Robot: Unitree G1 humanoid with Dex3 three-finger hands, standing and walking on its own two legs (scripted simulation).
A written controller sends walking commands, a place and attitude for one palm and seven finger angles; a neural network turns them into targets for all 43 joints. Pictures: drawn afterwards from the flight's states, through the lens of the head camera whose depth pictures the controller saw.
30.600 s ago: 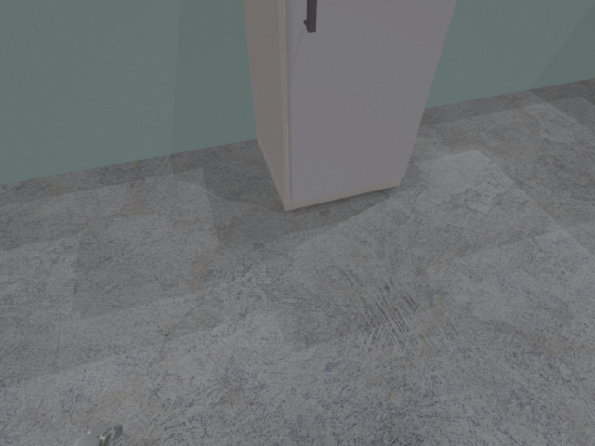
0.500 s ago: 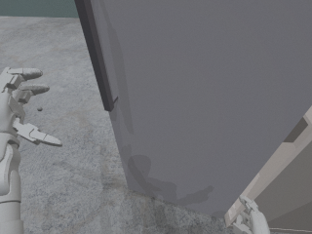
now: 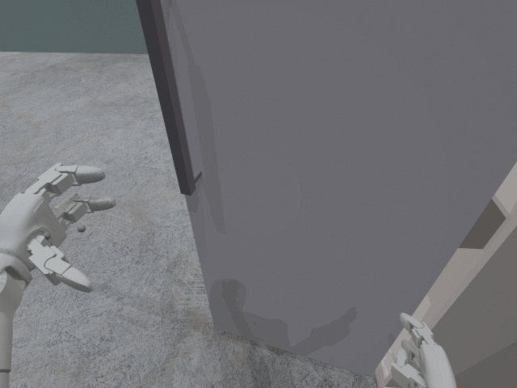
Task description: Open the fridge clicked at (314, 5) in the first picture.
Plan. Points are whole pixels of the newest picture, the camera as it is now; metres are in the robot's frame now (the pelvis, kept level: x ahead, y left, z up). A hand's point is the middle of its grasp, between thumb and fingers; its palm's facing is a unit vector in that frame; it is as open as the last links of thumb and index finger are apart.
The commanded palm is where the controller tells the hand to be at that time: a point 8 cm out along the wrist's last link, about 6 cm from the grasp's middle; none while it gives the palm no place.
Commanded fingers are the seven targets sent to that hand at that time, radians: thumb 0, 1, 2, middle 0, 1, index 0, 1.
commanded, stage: draw the hand back to the body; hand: left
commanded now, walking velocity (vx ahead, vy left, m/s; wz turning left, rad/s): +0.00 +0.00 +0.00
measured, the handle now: (177, 105) +0.47 +0.20 +0.24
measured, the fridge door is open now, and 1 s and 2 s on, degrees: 76 76 76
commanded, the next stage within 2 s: step back with the hand held close in 1.06 s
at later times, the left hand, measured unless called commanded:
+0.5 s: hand (74, 239) +0.23 +0.27 +0.17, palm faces +0.49 -0.81 -0.32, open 10.6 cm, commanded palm +0.17 +0.31 +0.18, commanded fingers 0.00 0.61 0.76 -0.21 -0.47 -0.21 -0.47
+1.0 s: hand (74, 261) +0.20 +0.26 +0.16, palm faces +0.50 -0.79 -0.35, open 7.5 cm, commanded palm +0.15 +0.29 +0.18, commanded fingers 0.00 0.90 0.90 -0.20 -0.30 -0.20 -0.30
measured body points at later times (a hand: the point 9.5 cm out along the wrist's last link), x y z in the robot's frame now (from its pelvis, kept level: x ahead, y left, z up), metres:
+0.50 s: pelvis +0.02 +0.00 +0.01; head -0.01 -0.01 +0.46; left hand +0.20 +0.31 +0.19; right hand +0.20 -0.22 -0.08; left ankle +0.02 +0.11 -0.74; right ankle +0.02 -0.12 -0.74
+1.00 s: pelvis +0.01 -0.01 +0.01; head -0.02 -0.03 +0.45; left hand +0.17 +0.30 +0.18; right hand +0.20 -0.23 -0.08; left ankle +0.02 +0.11 -0.74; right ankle +0.02 -0.12 -0.74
